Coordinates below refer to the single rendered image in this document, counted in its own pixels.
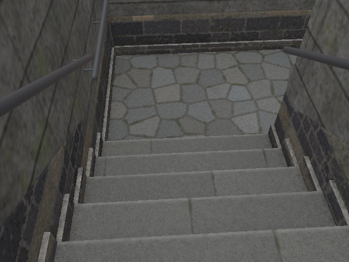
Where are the stairs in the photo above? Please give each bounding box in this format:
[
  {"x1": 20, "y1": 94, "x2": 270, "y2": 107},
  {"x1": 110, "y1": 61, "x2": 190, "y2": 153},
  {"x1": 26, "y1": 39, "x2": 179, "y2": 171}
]
[{"x1": 54, "y1": 134, "x2": 349, "y2": 262}]

